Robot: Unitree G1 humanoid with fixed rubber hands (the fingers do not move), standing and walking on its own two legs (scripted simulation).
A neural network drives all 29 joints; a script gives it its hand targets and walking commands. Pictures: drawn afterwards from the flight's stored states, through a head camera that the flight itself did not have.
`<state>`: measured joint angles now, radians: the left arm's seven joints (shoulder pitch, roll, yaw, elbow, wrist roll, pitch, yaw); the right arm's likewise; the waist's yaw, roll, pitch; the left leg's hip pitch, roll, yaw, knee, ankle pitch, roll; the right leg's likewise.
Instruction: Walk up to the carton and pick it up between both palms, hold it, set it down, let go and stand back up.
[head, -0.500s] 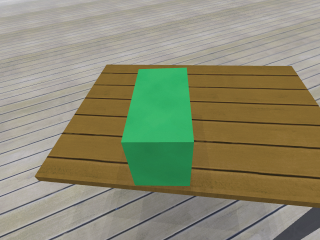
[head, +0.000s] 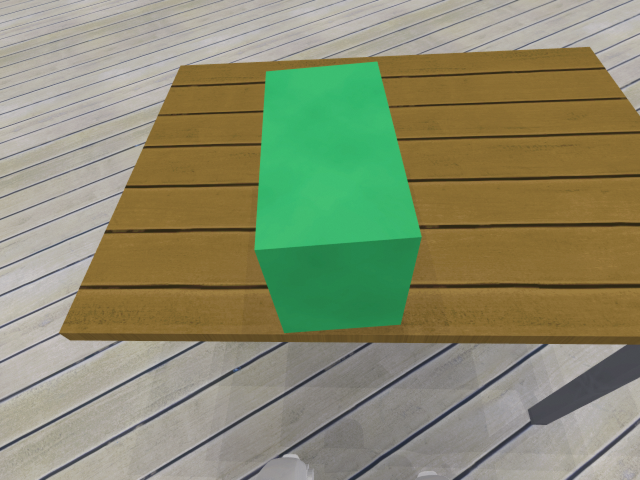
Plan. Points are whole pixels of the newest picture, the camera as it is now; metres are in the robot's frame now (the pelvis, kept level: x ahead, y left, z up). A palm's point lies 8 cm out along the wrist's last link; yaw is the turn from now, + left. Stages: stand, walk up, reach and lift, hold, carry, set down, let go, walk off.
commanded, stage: walk up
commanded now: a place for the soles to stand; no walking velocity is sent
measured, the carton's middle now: (331, 194) +0.49 +0.03 +0.05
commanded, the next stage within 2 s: none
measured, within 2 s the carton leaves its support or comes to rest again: neither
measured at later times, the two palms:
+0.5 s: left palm out of the picture +0.01 +0.35 -0.13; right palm out of the picture -0.03 -0.13 -0.11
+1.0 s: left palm out of the picture -0.04 +0.34 -0.14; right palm out of the picture -0.06 -0.14 -0.12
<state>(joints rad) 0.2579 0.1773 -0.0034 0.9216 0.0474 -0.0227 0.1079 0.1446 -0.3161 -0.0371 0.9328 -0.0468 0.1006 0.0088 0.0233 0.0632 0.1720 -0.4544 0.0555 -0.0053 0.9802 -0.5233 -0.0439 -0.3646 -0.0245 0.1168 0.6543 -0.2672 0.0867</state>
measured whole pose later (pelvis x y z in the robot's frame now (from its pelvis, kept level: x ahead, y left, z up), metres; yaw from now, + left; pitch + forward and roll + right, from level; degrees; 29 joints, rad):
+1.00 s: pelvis -0.04 +0.10 +0.01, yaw -8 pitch -1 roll +1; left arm 0.38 0.23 -0.01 1.03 0.05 0.02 0.00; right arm 0.39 -0.19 -0.01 0.90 -0.03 -0.03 -0.02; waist 0.01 -0.06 0.02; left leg -0.30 0.00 0.08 0.66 -0.33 0.02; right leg -0.31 -0.04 0.00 0.89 -0.58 0.01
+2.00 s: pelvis -0.03 +0.04 +0.01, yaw -1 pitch -2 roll -1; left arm 0.26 0.22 -0.02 1.04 0.02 0.00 0.01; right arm 0.23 -0.19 0.01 0.96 -0.02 0.01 -0.01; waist 0.01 0.04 0.09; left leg -0.26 0.05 0.05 0.62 -0.33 -0.01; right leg -0.26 0.00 -0.02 0.57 -0.27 0.00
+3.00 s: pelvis +0.01 +0.03 +0.02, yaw -3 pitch -1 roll +0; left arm 0.27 0.21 -0.05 1.07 0.01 -0.02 0.02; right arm 0.29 -0.21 0.06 1.03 -0.02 -0.01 -0.02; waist 0.00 0.01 0.02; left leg -0.15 0.07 0.07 0.55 -0.37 -0.03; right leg -0.19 0.03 0.01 0.56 -0.34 -0.02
